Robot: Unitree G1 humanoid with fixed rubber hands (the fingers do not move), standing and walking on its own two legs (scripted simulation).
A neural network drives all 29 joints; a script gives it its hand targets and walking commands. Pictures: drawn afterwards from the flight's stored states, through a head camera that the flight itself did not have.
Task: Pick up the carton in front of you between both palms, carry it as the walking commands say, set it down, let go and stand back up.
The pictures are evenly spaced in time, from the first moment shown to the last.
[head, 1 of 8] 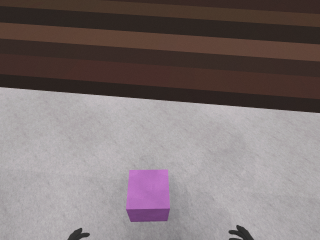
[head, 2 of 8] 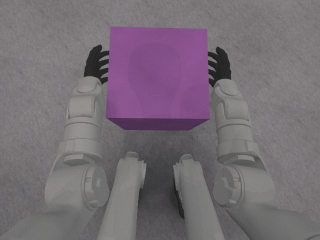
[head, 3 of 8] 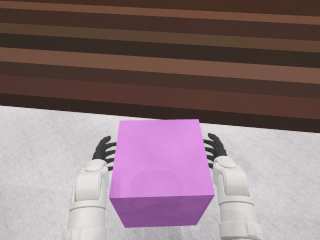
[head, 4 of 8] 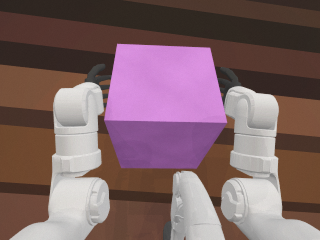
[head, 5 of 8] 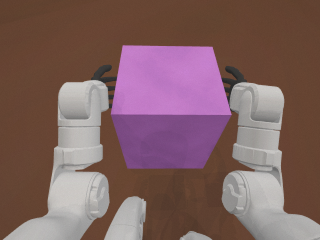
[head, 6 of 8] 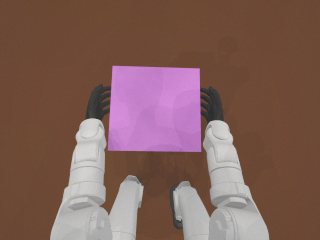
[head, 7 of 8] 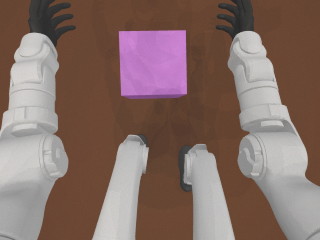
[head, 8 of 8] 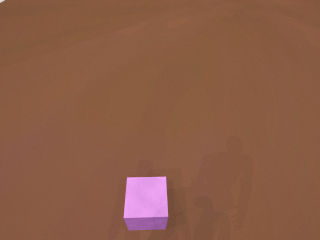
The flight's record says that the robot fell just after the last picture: no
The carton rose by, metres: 2.36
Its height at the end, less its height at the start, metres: +1.59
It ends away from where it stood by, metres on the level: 4.93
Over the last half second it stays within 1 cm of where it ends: yes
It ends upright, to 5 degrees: yes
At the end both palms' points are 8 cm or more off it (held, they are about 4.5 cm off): yes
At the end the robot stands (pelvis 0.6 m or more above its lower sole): yes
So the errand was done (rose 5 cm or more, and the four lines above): yes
